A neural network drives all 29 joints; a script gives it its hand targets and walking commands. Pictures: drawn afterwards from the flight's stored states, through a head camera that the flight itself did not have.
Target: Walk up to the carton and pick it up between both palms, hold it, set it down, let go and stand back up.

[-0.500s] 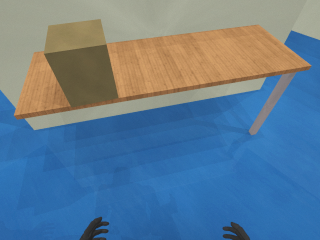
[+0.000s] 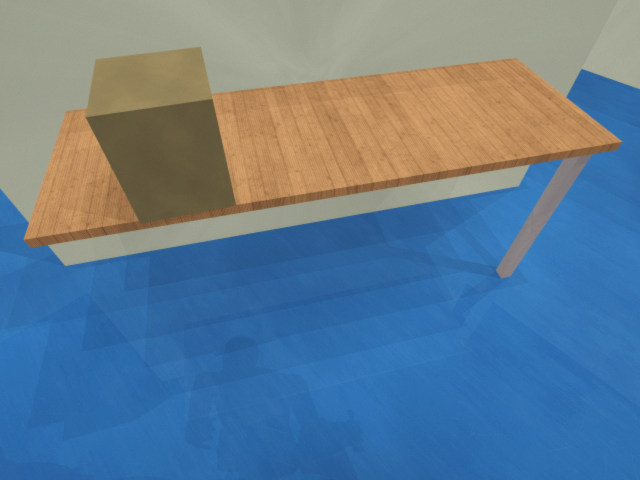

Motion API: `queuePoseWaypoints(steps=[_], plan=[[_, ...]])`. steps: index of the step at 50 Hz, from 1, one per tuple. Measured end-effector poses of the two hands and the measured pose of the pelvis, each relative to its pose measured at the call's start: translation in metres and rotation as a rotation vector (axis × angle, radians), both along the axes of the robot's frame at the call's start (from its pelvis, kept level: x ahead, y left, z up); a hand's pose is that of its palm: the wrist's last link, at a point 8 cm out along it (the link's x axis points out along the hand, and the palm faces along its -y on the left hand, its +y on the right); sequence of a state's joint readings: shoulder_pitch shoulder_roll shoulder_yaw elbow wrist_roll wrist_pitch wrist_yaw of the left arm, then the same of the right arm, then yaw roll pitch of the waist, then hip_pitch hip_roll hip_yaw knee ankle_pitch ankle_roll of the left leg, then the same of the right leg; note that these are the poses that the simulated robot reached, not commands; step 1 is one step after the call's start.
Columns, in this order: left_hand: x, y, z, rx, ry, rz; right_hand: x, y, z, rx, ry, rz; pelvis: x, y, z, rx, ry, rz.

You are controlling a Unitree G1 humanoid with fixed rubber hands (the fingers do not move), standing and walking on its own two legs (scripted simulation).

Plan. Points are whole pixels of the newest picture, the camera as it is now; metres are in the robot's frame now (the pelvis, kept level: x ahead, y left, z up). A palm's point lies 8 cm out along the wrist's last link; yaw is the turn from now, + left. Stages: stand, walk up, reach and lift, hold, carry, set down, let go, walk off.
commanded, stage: stand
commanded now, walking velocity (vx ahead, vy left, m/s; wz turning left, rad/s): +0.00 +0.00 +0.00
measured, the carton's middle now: (170, 136) +0.73 +0.34 +0.01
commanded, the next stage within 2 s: none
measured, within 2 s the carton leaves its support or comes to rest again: neither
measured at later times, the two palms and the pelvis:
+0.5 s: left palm out of the picture +0.04 +0.22 -0.13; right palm out of the picture +0.03 -0.21 -0.13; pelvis +0.02 +0.00 +0.01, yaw +0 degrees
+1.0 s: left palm out of the picture +0.00 +0.20 -0.14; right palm out of the picture +0.01 -0.20 -0.13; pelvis +0.03 +0.00 +0.02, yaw +0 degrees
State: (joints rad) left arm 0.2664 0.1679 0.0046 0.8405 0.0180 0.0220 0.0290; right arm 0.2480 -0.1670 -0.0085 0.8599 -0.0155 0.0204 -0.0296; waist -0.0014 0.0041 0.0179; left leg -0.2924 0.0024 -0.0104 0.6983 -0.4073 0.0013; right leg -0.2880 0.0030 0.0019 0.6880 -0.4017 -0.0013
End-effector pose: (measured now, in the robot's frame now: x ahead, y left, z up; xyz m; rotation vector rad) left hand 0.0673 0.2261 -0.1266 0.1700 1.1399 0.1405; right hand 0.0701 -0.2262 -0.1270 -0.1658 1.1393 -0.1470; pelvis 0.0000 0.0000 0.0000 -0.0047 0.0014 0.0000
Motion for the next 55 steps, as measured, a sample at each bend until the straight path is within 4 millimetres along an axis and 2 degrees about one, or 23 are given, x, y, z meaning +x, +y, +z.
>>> queuePoseWaypoints(steps=[11, 19, 37, 46, 55], plan=[[-0.009, -0.002, -0.003, -0.011, 0.079, 0.021, -0.023, 0.006, -0.004, 0.013, 0.114, -0.032, 0.010, 0.001, 0.006, -0.001, -0.003, 0.003], [-0.018, -0.006, -0.005, -0.021, 0.135, 0.042, -0.031, 0.009, -0.005, 0.019, 0.169, -0.051, 0.018, 0.002, 0.010, -0.001, -0.016, 0.004], [-0.054, -0.017, -0.009, -0.052, 0.284, 0.082, -0.054, 0.026, -0.007, 0.047, 0.289, -0.076, 0.030, 0.004, 0.015, 0.002, -0.046, 0.005], [-0.064, -0.023, -0.009, -0.061, 0.326, 0.090, -0.059, 0.031, -0.008, 0.056, 0.318, -0.077, 0.030, 0.004, 0.016, 0.004, -0.053, 0.005], [-0.063, -0.026, -0.009, -0.065, 0.337, 0.083, -0.059, 0.031, -0.007, 0.056, 0.321, -0.074, 0.030, 0.004, 0.017, 0.004, -0.051, 0.005]])
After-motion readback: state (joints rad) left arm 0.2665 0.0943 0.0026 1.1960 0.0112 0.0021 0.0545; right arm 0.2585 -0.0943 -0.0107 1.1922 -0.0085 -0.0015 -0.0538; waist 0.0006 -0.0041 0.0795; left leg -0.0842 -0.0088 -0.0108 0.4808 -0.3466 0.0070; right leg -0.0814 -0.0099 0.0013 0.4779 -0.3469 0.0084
